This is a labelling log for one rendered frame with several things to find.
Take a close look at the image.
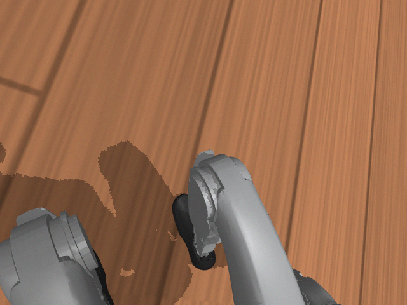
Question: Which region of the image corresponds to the left robot foot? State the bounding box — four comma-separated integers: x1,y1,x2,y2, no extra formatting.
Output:
93,249,114,305

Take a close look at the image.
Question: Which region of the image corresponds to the right robot hand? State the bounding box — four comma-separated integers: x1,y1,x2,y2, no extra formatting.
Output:
293,269,337,305

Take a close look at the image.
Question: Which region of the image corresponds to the right robot foot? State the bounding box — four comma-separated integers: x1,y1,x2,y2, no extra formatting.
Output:
172,194,216,270

